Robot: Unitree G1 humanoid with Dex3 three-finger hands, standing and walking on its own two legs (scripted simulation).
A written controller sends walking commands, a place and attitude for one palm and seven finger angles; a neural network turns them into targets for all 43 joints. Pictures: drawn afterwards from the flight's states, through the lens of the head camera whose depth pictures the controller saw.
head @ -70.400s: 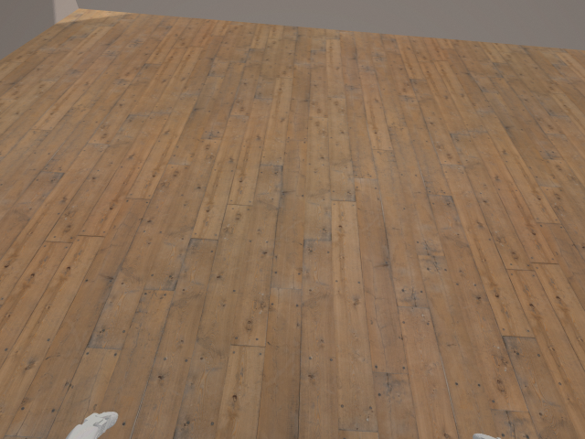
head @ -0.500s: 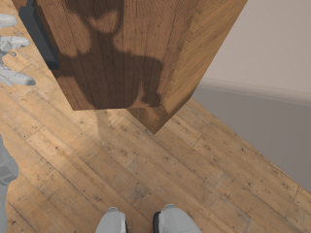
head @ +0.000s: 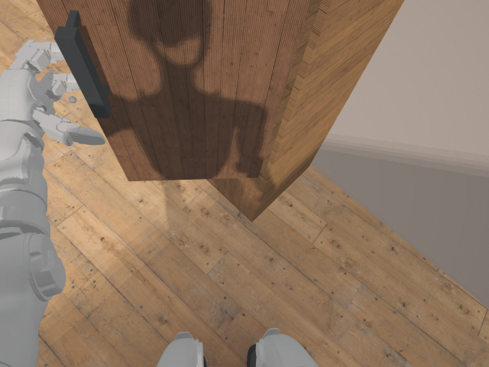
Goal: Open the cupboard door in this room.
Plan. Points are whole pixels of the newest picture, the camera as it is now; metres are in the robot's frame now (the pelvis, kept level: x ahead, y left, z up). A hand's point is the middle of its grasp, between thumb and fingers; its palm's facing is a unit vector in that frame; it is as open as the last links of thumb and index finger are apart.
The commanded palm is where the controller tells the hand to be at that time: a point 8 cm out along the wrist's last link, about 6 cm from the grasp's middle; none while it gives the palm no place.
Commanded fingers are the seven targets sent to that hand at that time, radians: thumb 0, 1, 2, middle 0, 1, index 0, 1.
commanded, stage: slide the fingers in behind the handle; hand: left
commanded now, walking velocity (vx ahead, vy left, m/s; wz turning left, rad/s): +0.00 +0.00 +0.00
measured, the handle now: (89, 68) +0.56 +0.22 +0.10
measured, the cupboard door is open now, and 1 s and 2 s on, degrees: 49 49 49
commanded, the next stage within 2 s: close the thumb around the handle in 0.92 s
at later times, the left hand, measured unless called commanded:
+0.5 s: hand (99, 100) +0.51 +0.20 +0.09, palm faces +0.01 -1.00 -0.02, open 14.0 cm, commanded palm +0.49 +0.24 +0.09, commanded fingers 0.00 -0.50 0.30 -0.30 -1.20 -0.30 -1.20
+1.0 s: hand (96, 99) +0.51 +0.20 +0.09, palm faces +0.01 -1.00 -0.01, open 14.0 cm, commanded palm +0.49 +0.24 +0.09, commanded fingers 0.00 -0.50 0.30 -0.30 -1.20 -0.30 -1.20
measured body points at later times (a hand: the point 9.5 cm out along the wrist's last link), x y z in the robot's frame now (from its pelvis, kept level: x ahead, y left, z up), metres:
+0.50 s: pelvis -0.01 -0.01 +0.00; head +0.12 +0.01 +0.43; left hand +0.50 +0.25 +0.09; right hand -0.02 -0.28 -0.11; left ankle +0.00 +0.08 -0.68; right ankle +0.01 -0.12 -0.68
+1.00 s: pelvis +0.01 +0.00 +0.00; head +0.12 +0.02 +0.44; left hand +0.50 +0.25 +0.09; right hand +0.00 -0.27 -0.11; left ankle +0.00 +0.08 -0.68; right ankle +0.01 -0.12 -0.68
